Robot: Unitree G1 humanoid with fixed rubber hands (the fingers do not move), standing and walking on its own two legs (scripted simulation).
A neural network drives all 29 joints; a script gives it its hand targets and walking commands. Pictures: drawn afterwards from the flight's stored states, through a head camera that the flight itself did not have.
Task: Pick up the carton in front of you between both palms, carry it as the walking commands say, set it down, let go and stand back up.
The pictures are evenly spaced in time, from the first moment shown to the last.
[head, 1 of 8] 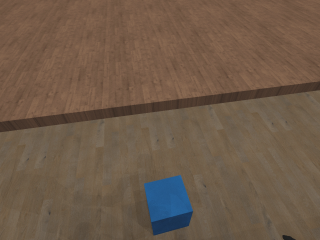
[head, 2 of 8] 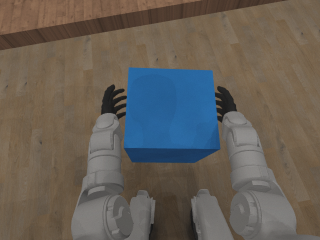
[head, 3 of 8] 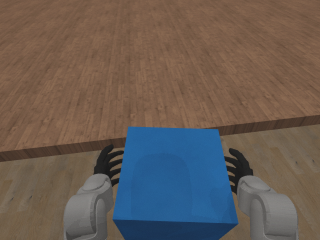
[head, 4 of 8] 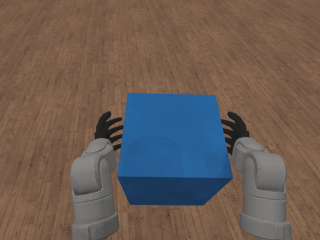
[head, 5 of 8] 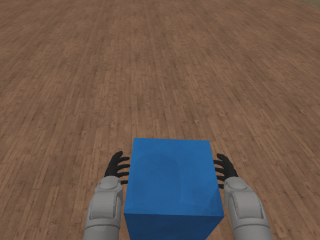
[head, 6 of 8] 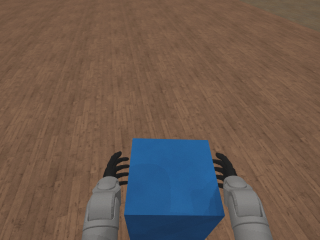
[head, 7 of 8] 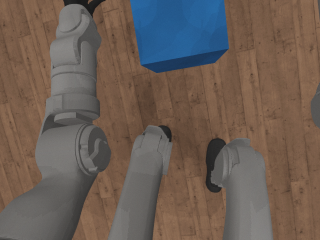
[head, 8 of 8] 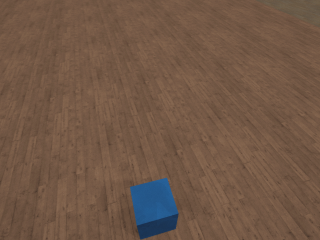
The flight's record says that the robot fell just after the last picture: no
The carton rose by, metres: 0.88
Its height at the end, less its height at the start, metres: +0.12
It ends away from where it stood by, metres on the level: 3.78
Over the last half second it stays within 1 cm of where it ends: yes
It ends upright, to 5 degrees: yes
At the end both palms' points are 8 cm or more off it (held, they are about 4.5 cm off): yes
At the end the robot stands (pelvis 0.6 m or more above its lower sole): yes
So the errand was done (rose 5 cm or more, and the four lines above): yes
